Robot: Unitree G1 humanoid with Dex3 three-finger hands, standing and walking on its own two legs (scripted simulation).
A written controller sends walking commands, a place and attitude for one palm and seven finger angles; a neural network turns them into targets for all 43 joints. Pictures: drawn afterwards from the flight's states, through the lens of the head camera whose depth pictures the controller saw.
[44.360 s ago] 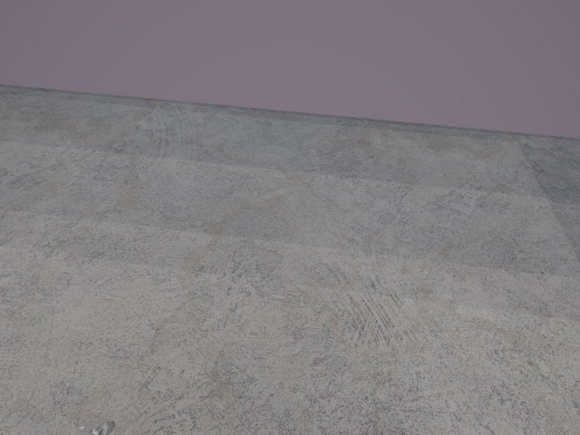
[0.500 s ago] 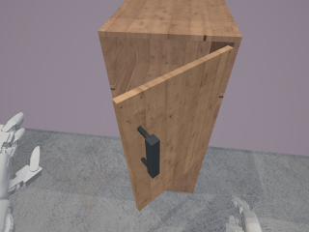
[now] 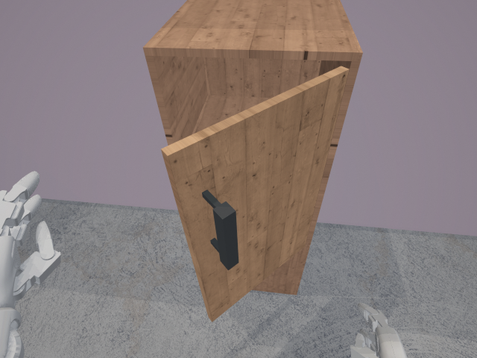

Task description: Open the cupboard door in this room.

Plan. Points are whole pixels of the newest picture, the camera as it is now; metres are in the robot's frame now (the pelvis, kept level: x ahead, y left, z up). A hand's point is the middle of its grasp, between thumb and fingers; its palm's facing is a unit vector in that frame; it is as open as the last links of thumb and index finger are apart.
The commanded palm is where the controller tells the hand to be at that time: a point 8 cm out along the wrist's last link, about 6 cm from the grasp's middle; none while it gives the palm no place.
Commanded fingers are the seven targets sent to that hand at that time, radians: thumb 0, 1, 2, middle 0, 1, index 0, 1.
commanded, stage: step back with the hand held close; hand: left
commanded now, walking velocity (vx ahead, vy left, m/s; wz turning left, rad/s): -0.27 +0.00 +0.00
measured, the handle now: (219, 230) +0.30 +0.07 +0.08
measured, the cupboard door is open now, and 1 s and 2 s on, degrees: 46 46 46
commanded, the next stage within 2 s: stop stepping back and stand still in 1.06 s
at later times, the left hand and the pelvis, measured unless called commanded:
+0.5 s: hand (8, 296) +0.14 +0.29 +0.15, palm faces +0.36 -0.80 -0.49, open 7.4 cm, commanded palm +0.08 +0.33 +0.17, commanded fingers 0.00 0.90 0.90 -0.20 -0.30 -0.20 -0.30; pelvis -0.07 +0.03 -0.01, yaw -1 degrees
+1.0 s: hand out of the picture +0.06 +0.33 +0.17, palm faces +0.46 -0.78 -0.42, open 7.4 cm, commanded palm -0.02 +0.36 +0.17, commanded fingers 0.00 0.90 0.90 -0.20 -0.30 -0.20 -0.30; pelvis -0.15 +0.06 -0.01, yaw +0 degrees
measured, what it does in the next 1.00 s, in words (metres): walks backwards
